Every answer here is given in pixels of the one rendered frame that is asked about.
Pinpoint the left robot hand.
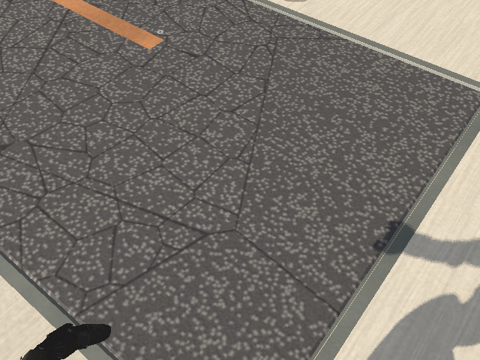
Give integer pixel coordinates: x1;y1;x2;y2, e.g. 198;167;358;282
20;323;111;360

